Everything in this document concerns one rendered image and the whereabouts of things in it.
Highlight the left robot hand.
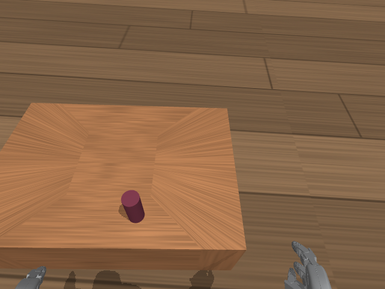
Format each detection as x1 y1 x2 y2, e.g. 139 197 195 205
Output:
15 266 46 289

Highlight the can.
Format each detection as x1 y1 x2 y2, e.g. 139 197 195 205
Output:
121 190 145 223

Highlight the right robot hand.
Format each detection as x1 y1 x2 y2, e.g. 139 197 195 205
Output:
284 241 331 289

